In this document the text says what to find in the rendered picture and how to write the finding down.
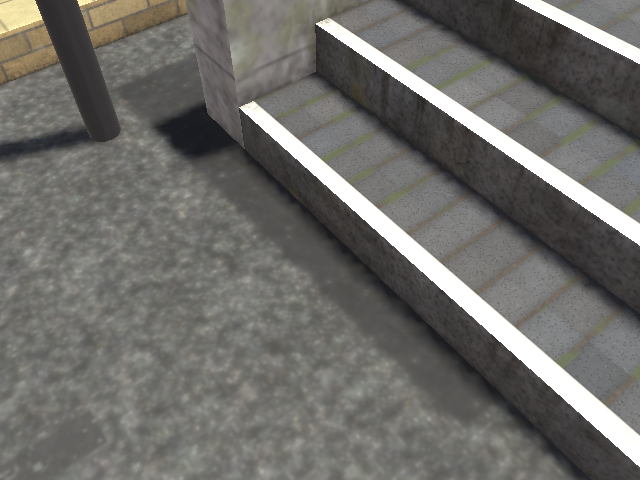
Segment stairs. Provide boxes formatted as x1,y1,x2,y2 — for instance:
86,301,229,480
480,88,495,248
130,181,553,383
239,0,640,480

